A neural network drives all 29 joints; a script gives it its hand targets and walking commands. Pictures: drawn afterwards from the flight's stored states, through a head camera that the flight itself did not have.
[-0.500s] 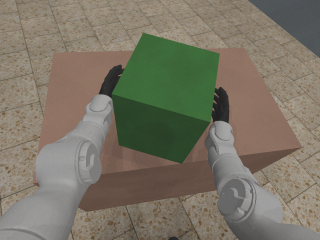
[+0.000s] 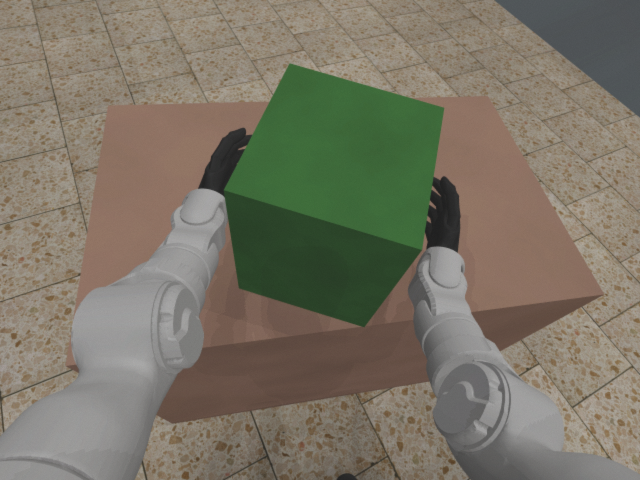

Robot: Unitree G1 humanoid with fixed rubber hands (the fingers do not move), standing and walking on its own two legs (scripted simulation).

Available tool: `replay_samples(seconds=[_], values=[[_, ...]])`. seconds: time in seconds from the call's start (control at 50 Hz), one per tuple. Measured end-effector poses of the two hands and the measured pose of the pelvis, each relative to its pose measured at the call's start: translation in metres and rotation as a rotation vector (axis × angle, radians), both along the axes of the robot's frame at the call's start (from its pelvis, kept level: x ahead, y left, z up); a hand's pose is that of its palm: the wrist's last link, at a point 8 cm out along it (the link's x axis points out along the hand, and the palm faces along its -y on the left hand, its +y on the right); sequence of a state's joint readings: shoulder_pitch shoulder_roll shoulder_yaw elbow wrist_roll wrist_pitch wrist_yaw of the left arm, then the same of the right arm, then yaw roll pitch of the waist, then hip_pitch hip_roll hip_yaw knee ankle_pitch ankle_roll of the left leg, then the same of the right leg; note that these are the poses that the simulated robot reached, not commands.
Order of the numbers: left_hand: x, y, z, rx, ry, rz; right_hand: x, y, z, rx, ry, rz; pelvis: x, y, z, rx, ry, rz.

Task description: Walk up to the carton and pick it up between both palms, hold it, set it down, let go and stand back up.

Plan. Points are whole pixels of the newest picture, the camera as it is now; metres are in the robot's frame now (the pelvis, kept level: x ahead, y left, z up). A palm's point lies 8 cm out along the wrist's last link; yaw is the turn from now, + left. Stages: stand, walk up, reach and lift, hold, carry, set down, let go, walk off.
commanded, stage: reach and lift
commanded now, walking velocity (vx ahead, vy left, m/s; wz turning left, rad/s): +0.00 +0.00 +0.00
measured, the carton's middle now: (330, 207) +0.45 -0.04 +0.02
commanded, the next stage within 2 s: none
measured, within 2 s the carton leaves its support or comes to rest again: leaves its support in 0.02 s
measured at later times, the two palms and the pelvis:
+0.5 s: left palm (235, 190) +0.45 +0.09 +0.07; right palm (460, 259) +0.35 -0.19 +0.04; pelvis -0.01 -0.01 +0.00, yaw +0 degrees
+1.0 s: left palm (237, 168) +0.44 +0.08 +0.12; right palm (481, 239) +0.36 -0.20 +0.09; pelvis -0.01 -0.02 +0.01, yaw +1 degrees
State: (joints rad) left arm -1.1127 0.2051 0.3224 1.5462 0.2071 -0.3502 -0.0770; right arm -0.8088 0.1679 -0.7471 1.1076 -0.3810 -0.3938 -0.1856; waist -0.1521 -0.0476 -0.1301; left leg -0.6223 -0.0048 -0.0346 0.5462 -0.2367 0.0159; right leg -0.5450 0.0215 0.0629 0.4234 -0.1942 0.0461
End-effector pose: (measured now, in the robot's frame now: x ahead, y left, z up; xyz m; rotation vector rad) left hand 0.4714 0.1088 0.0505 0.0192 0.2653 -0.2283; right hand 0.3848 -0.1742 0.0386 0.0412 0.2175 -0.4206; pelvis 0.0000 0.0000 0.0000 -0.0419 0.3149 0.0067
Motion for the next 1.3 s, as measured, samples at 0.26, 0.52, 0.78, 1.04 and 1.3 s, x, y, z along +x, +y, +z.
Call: replay_samples(seconds=[0.26, 0.52, 0.78, 1.04, 1.3], values=[[-0.009, -0.011, 0.014, 0.009, -0.064, -0.026, -0.015, -0.008, 0.004, -0.006, -0.052, -0.03, -0.008, -0.002, 0.001, 0.003, -0.012, 0.001], [-0.021, -0.024, 0.021, 0.024, -0.065, -0.035, -0.031, -0.017, 0.002, 0.0, -0.046, -0.041, -0.015, -0.009, 0.002, 0.011, -0.029, 0.001], [-0.021, -0.025, 0.038, 0.076, -0.086, -0.03, -0.026, -0.021, 0.015, -0.019, -0.034, -0.004, -0.012, -0.011, 0.003, 0.015, -0.036, 0.001], [-0.035, -0.029, 0.079, 0.113, -0.12, 0.002, -0.029, -0.026, 0.055, 0.01, -0.063, 0.01, -0.011, -0.02, 0.007, 0.029, -0.14, 0.004], [-0.065, -0.03, 0.117, 0.015, -0.094, 0.058, -0.05, -0.029, 0.098, 0.012, -0.075, 0.032, -0.022, -0.029, 0.011, 0.042, -0.33, 0.007]])
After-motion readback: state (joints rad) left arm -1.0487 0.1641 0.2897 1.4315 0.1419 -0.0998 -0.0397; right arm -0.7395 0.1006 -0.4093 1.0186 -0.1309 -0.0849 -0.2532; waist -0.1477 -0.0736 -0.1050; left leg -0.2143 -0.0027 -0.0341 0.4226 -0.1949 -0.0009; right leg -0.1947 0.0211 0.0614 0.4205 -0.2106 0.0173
